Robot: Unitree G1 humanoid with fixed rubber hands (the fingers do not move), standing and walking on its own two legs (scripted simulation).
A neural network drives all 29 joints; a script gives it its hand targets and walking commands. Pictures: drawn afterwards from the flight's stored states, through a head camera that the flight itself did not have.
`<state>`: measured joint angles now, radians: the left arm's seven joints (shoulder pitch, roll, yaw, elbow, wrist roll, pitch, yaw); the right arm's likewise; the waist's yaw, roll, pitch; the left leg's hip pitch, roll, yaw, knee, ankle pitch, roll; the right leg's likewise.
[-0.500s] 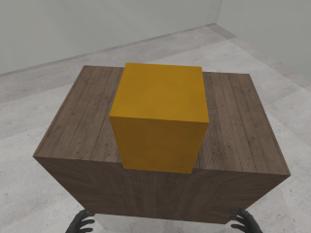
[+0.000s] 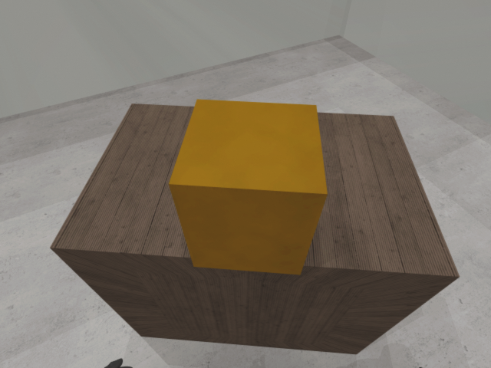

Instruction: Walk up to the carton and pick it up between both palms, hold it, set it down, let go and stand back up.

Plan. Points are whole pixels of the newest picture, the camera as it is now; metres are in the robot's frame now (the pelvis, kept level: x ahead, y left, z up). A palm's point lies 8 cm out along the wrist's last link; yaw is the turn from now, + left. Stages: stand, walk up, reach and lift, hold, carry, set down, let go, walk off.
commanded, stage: stand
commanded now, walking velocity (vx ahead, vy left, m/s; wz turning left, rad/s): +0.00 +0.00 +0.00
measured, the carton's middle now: (251, 191) +0.41 -0.01 +0.05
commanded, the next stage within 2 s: none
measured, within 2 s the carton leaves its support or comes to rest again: neither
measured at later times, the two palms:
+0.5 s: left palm out of the picture +0.07 +0.26 -0.12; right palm out of the picture +0.03 -0.30 -0.11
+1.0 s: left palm out of the picture +0.05 +0.26 -0.12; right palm out of the picture +0.01 -0.31 -0.11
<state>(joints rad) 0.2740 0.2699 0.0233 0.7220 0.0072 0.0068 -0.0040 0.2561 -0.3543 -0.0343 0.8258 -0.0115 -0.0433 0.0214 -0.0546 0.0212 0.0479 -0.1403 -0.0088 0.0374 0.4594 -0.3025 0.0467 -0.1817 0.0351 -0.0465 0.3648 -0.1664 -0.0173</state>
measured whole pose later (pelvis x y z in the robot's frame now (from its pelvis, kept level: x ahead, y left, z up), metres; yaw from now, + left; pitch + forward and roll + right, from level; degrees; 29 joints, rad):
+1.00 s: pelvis -0.02 -0.01 +0.00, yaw +0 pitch -3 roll -1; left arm 0.26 0.27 0.02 0.91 0.01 0.00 0.00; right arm 0.26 -0.35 -0.01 0.96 -0.01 -0.04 0.02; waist -0.05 0.02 0.05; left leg -0.14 -0.01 0.04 0.45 -0.27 0.04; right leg -0.18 0.03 -0.05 0.36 -0.14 -0.03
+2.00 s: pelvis -0.02 -0.01 +0.00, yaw +0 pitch -3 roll -1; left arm 0.24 0.27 0.02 0.95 0.01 0.00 0.00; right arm 0.26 -0.35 -0.01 0.99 -0.01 -0.04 0.02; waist -0.05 0.02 0.05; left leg -0.13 -0.01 0.04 0.44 -0.26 0.04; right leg -0.18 0.03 -0.05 0.36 -0.14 -0.03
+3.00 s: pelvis -0.02 -0.01 +0.00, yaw +0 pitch -3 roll -1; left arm 0.22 0.27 0.02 0.97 0.01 0.00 0.00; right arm 0.26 -0.35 -0.01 1.01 -0.01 -0.04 0.02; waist -0.05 0.02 0.05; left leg -0.13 -0.01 0.04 0.43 -0.26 0.03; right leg -0.18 0.03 -0.05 0.36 -0.14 -0.03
